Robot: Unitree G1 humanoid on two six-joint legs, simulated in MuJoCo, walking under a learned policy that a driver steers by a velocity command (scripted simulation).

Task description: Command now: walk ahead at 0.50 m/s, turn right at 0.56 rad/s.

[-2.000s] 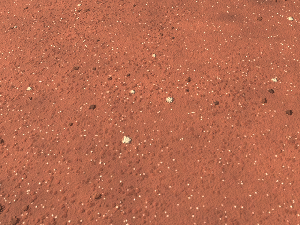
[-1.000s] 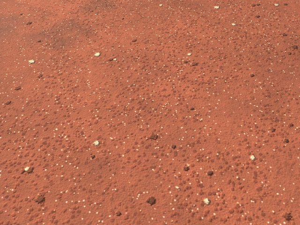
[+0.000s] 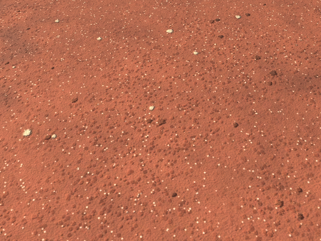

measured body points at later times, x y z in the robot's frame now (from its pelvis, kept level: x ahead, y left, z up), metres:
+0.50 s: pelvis +0.29 +0.05 +0.00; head +0.31 +0.05 +0.45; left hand +0.47 +0.29 -0.11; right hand +0.32 -0.25 -0.10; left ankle +0.34 +0.14 -0.74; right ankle +0.20 -0.07 -0.65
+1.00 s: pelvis +0.52 -0.07 +0.01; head +0.54 -0.08 +0.46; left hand +0.66 +0.19 -0.09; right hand +0.59 -0.36 -0.11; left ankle +0.55 +0.08 -0.65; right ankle +0.52 -0.17 -0.74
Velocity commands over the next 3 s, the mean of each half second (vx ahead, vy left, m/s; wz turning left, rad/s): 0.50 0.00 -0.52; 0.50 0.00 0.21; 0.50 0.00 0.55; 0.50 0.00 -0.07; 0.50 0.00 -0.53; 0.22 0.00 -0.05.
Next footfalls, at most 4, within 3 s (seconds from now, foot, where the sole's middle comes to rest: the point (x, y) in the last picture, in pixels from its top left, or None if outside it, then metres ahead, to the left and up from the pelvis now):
0.32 left None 0.38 0.13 -0.77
0.80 right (218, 213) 0.56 -0.18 -0.77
1.30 left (158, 153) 0.85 0.07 -0.77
1.84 right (184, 98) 1.19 -0.06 -0.77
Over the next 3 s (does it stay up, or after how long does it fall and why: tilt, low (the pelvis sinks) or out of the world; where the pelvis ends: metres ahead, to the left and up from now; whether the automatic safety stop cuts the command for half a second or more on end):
stays up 1.55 -0.02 0.00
